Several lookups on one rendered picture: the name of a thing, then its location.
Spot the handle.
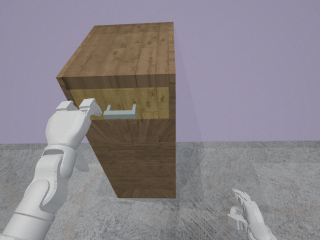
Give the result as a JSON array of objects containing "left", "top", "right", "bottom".
[{"left": 103, "top": 104, "right": 137, "bottom": 119}]

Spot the cabinet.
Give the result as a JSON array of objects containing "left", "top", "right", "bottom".
[{"left": 56, "top": 22, "right": 176, "bottom": 199}]

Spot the robot right forearm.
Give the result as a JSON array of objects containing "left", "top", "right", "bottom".
[{"left": 247, "top": 222, "right": 277, "bottom": 240}]

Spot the robot left hand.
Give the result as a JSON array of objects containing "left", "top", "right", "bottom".
[{"left": 45, "top": 98, "right": 102, "bottom": 172}]

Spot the robot left forearm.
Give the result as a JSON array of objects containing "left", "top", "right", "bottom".
[{"left": 0, "top": 144, "right": 77, "bottom": 240}]

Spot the drawer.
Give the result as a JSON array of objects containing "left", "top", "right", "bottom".
[{"left": 70, "top": 87, "right": 169, "bottom": 120}]

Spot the robot right hand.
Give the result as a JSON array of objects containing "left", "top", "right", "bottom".
[{"left": 227, "top": 188, "right": 265, "bottom": 234}]

